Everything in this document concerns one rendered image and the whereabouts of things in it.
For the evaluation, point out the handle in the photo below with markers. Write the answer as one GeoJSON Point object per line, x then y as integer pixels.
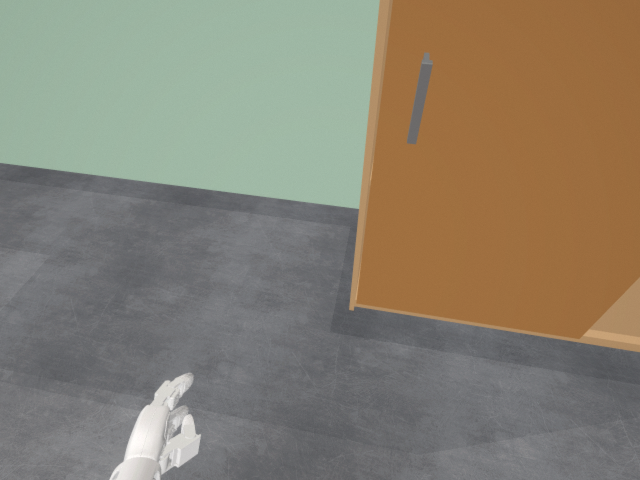
{"type": "Point", "coordinates": [420, 96]}

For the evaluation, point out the wardrobe door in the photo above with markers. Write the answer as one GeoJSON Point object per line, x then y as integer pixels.
{"type": "Point", "coordinates": [519, 204]}
{"type": "Point", "coordinates": [623, 317]}

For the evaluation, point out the robot left forearm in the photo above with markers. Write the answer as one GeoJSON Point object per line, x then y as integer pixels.
{"type": "Point", "coordinates": [139, 468]}

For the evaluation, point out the left robot hand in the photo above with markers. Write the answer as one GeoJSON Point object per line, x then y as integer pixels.
{"type": "Point", "coordinates": [152, 435]}

